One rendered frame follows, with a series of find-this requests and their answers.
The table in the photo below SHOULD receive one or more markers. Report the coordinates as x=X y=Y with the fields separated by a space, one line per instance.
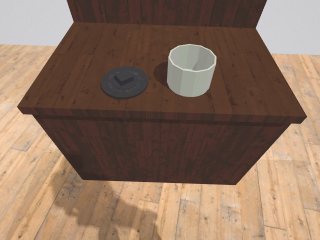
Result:
x=160 y=136

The pot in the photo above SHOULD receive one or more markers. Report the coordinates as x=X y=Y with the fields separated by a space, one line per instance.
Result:
x=190 y=69

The lid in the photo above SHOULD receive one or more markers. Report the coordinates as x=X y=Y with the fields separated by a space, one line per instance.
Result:
x=112 y=87

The knob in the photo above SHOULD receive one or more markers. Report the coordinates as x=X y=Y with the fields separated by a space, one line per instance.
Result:
x=124 y=77

